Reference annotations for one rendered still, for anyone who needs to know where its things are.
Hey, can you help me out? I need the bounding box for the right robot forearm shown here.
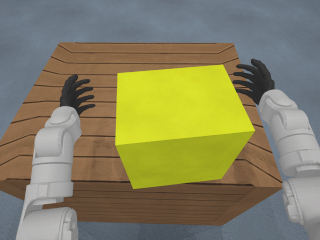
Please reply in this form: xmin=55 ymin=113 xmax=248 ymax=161
xmin=258 ymin=89 xmax=320 ymax=178

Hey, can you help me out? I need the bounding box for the robot right upper arm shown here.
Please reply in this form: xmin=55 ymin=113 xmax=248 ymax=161
xmin=282 ymin=176 xmax=320 ymax=240

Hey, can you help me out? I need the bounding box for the robot left hand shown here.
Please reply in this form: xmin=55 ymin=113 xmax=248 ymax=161
xmin=59 ymin=74 xmax=96 ymax=117

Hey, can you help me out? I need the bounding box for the pedestal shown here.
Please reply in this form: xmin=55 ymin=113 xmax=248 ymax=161
xmin=0 ymin=42 xmax=283 ymax=226

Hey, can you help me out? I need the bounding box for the carton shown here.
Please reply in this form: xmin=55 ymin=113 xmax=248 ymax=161
xmin=115 ymin=64 xmax=255 ymax=189

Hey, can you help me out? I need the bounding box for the robot right hand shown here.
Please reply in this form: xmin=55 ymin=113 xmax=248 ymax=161
xmin=232 ymin=58 xmax=275 ymax=105

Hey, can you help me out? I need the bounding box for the robot left upper arm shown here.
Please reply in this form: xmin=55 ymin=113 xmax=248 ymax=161
xmin=18 ymin=207 xmax=79 ymax=240

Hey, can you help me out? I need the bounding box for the left robot forearm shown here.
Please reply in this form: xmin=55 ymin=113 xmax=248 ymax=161
xmin=15 ymin=106 xmax=82 ymax=240

